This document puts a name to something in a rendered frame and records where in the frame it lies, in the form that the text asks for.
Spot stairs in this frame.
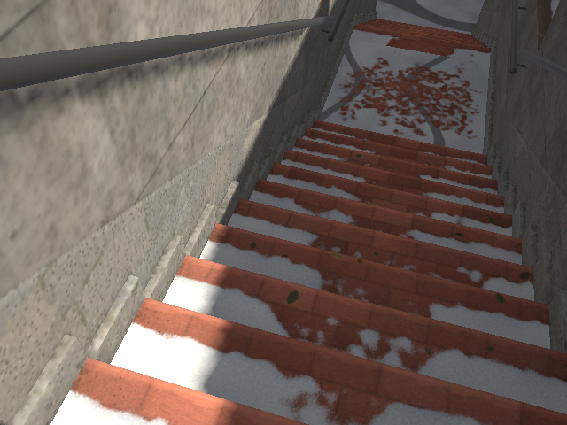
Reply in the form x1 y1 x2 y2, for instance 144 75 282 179
359 19 487 47
50 120 567 425

